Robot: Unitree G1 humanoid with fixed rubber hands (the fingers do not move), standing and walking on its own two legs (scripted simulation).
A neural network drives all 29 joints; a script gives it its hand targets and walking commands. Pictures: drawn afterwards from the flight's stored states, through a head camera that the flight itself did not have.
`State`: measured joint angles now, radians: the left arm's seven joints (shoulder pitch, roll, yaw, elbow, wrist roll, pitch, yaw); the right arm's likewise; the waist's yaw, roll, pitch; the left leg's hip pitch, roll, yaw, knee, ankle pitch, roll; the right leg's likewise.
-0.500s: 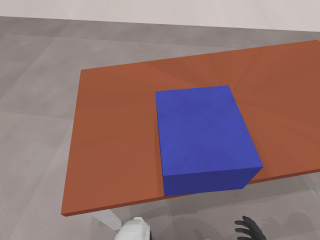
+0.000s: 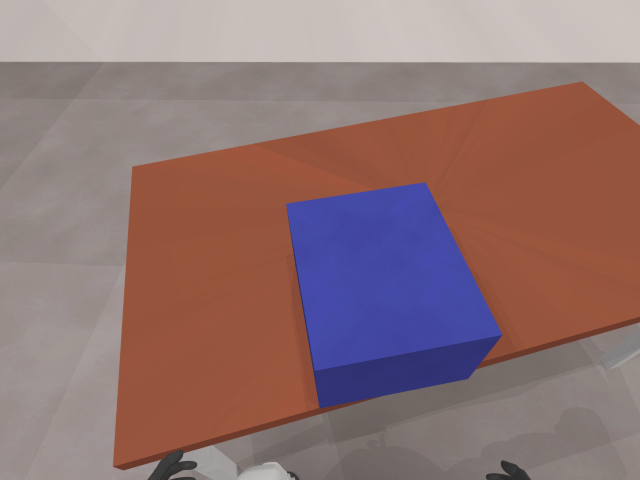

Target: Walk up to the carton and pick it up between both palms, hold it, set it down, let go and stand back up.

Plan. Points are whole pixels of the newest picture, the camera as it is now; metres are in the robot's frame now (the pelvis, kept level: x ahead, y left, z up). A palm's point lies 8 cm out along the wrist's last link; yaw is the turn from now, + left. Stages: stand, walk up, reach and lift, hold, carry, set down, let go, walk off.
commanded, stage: walk up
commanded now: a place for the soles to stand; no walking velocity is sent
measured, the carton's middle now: (375, 289) +0.41 -0.07 -0.09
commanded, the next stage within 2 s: none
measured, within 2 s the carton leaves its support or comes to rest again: neither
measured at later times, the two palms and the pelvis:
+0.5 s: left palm out of the picture +0.02 +0.26 -0.13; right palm out of the picture +0.08 -0.22 -0.12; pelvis +0.01 +0.01 +0.01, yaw +0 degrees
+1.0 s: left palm out of the picture +0.01 +0.19 -0.15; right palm out of the picture +0.06 -0.34 -0.14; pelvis -0.07 -0.08 -0.03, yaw +3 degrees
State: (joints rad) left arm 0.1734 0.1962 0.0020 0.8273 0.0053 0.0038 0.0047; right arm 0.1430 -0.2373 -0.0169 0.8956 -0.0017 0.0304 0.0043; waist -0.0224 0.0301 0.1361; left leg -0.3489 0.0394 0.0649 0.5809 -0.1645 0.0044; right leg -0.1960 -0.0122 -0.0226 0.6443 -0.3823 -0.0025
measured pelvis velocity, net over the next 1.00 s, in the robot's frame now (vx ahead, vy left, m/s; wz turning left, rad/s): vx -0.07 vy -0.08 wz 0.05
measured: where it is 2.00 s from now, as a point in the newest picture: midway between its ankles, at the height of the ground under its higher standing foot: outside the picture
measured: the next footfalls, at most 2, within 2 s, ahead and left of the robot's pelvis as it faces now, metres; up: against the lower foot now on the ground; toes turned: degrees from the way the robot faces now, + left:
right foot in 0.96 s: +0.02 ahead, -0.23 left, +0.00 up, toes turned +10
left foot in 1.30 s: -0.08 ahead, -0.02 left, +0.00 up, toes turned +11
